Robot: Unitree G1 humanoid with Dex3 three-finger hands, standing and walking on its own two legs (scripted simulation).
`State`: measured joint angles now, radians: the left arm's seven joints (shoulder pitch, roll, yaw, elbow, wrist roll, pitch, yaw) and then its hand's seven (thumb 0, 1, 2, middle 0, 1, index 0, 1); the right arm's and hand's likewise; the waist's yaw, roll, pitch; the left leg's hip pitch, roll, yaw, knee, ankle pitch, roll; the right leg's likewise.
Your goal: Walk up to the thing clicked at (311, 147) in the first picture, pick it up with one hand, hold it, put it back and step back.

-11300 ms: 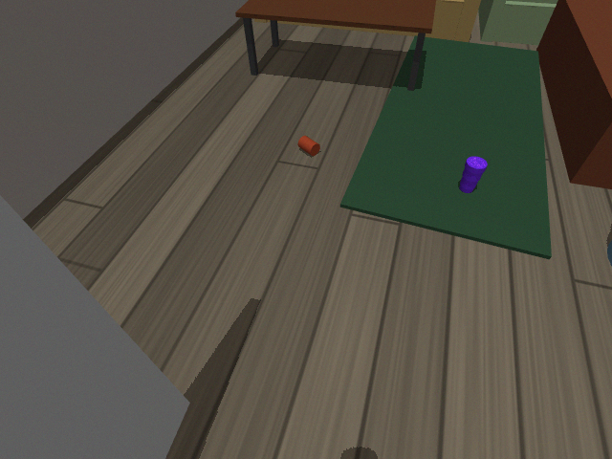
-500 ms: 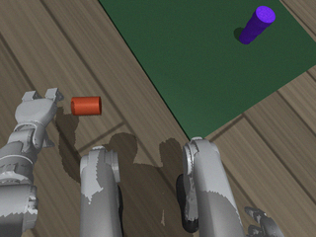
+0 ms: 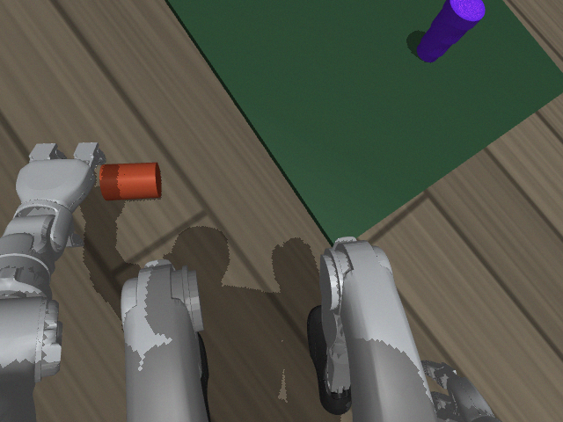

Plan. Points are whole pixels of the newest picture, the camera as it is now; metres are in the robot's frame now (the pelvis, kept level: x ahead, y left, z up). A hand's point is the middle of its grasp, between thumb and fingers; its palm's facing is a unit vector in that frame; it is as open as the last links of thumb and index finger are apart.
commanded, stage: rise first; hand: left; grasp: from above
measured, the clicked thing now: (132, 181) +0.51 +0.24 -0.31
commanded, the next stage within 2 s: none
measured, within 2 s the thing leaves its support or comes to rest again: neither
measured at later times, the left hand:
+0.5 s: hand (85, 200) +0.44 +0.28 -0.18, palm faces -0.46 -0.04 -0.89, open 13.7 cm
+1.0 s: hand (91, 194) +0.45 +0.28 -0.20, palm faces -0.46 -0.03 -0.89, open 13.8 cm
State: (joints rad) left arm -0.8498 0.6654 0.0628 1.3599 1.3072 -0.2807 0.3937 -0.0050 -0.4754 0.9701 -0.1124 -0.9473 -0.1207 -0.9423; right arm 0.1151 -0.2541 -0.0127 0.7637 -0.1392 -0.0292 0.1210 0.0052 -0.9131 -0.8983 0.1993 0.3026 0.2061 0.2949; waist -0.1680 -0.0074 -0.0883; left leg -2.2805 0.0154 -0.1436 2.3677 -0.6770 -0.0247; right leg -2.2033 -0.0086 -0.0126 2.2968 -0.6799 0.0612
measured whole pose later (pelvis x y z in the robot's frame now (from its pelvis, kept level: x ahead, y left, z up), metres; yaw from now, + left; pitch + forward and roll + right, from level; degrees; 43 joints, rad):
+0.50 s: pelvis +0.00 +0.00 -0.01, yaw -1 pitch +34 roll -7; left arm -0.88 0.69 0.07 1.41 1.30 -0.27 0.42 0.00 -0.45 0.94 -0.12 -0.97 -0.14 -0.96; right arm 0.13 -0.27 0.01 0.77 -0.16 -0.04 0.13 0.00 -0.91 -0.90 0.20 0.30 0.21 0.29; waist -0.20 -0.01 -0.07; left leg -2.32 0.01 -0.16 2.41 -0.69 -0.03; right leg -2.24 0.00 -0.02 2.33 -0.69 0.06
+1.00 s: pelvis +0.01 +0.00 -0.02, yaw -1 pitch +34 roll -8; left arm -0.93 0.72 0.08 1.47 1.31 -0.26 0.44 0.00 -0.48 0.98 -0.14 -0.94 -0.14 -0.94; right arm 0.13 -0.27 0.04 0.76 -0.18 -0.05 0.14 0.00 -0.92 -0.90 0.20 0.30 0.21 0.30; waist -0.23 -0.01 -0.05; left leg -2.34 0.01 -0.17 2.44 -0.69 -0.04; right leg -2.26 0.00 -0.03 2.36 -0.69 0.07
